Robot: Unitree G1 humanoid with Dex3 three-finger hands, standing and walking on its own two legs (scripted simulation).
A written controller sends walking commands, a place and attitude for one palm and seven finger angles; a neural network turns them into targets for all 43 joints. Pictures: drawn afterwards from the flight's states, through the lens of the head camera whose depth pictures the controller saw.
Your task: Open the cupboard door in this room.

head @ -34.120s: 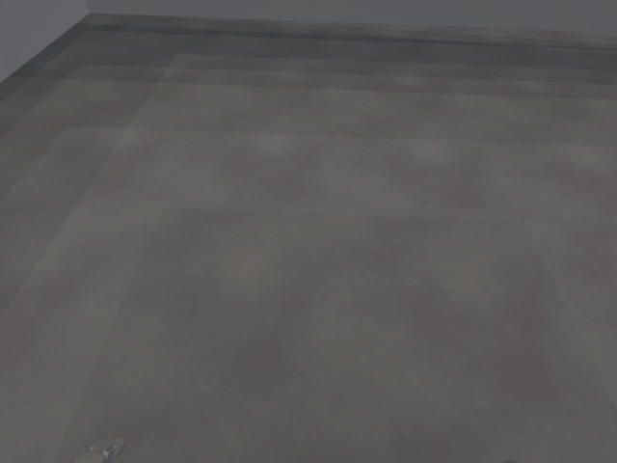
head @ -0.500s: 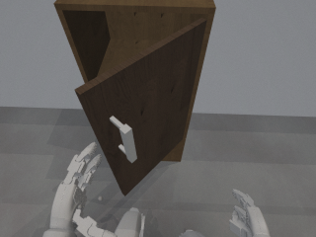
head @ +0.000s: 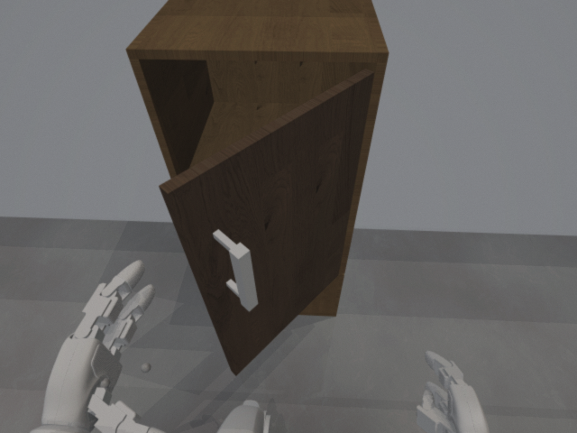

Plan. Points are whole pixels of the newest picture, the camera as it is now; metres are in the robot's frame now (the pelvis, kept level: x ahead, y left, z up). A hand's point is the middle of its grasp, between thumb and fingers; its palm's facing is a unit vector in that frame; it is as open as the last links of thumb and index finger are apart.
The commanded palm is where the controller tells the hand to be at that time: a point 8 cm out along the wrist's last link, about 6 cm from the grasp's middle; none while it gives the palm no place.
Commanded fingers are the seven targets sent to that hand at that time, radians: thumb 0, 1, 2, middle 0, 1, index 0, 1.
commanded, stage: draw the hand back to the body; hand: left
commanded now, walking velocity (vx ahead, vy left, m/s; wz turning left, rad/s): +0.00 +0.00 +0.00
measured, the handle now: (236, 271) +0.33 +0.11 +0.05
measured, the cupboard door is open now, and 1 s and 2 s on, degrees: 49 49 49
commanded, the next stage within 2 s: step back with the hand held close in 1.28 s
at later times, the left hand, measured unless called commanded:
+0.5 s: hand (63, 321) +0.20 +0.24 +0.16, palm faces +0.26 -0.89 -0.37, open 13.9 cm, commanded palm +0.17 +0.28 +0.19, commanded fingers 0.00 0.23 0.62 -0.18 -0.30 -0.18 -0.30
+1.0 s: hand out of the picture +0.25 +0.28 +0.26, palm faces +0.46 -0.79 -0.40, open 8.1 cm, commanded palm +0.20 +0.31 +0.26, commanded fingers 0.00 0.90 0.90 -0.20 -0.30 -0.20 -0.30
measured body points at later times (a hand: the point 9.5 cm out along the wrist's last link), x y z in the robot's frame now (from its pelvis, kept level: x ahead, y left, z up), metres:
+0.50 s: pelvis +0.02 +0.02 +0.06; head +0.01 +0.01 +0.51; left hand +0.18 +0.29 +0.18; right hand +0.20 -0.20 -0.01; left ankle +0.08 +0.12 -0.65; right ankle -0.03 -0.11 -0.65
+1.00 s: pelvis +0.05 +0.01 +0.09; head +0.03 +0.00 +0.53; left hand +0.22 +0.32 +0.28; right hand +0.24 -0.21 +0.01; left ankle +0.08 +0.12 -0.65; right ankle -0.03 -0.11 -0.65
